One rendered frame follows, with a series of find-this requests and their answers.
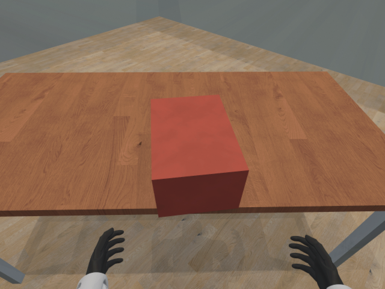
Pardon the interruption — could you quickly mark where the carton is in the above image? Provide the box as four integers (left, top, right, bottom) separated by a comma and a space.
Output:
151, 95, 249, 217

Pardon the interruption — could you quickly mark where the robot left hand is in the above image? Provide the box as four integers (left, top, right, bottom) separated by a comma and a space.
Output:
86, 228, 125, 275

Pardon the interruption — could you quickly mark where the left robot forearm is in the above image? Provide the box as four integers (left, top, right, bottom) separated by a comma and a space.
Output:
76, 272, 108, 289

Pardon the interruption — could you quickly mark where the robot right hand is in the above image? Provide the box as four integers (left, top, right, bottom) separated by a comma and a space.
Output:
289, 235, 343, 289

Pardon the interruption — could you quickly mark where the table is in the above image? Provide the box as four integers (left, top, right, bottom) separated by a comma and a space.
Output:
0, 72, 385, 284

